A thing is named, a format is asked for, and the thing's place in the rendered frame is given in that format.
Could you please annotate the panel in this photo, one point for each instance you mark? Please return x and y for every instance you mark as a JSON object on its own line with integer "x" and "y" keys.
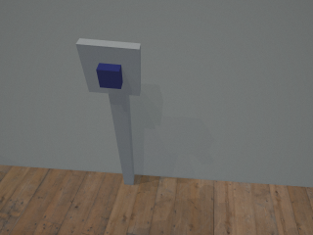
{"x": 92, "y": 52}

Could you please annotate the button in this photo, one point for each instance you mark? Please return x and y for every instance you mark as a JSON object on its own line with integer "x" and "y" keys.
{"x": 109, "y": 75}

